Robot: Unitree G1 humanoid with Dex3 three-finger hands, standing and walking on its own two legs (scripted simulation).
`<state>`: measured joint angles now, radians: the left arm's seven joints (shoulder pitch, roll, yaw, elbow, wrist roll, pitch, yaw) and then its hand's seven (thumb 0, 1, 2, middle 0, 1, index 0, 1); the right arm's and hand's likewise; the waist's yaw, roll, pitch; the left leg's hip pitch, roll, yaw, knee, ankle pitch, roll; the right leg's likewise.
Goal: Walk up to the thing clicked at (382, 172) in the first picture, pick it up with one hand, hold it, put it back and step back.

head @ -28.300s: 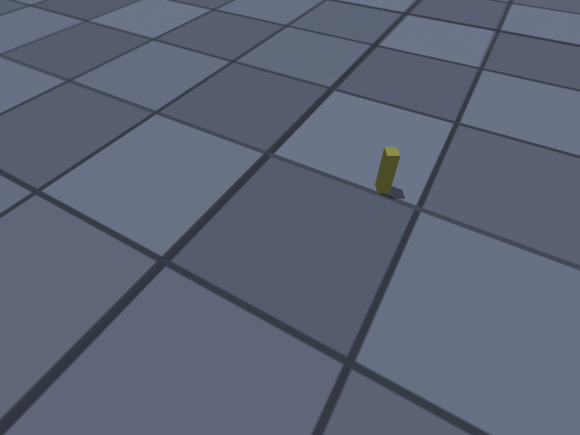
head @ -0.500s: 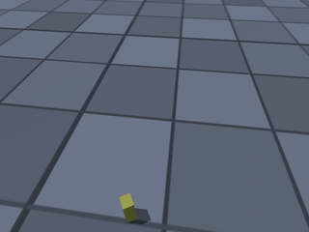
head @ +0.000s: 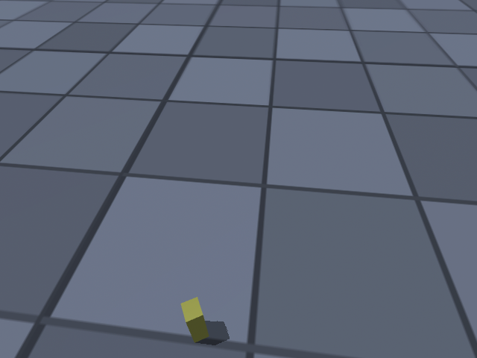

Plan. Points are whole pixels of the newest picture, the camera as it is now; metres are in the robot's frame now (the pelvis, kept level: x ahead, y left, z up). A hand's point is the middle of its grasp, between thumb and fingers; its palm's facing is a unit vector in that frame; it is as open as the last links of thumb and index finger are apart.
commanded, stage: stand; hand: left
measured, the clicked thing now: (195, 321) +0.40 +0.19 -0.66
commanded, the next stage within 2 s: step back in 1.14 s
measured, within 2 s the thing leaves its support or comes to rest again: neither
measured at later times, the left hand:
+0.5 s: hand out of the picture +0.08 +0.24 -0.16, palm faces -0.02 -0.94 -0.34, open 7.4 cm
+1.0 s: hand out of the picture +0.10 +0.24 -0.15, palm faces -0.01 -0.94 -0.34, open 7.4 cm
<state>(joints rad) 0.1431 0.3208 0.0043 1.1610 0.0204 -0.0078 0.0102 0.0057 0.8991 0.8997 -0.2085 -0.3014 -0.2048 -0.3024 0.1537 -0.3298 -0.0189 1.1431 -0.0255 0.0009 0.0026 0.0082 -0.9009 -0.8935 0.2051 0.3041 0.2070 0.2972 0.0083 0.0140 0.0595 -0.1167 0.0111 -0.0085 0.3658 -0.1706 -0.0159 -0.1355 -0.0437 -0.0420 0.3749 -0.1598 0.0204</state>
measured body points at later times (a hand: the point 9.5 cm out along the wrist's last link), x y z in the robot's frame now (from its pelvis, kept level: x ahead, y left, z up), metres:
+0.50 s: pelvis +0.01 +0.00 +0.00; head +0.02 -0.01 +0.45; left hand +0.08 +0.29 -0.13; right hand +0.07 -0.30 -0.14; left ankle +0.02 +0.13 -0.75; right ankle +0.03 -0.13 -0.75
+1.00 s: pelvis +0.03 -0.01 +0.00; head +0.03 -0.01 +0.45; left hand +0.11 +0.29 -0.13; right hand +0.10 -0.30 -0.14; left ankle +0.02 +0.13 -0.75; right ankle +0.03 -0.13 -0.75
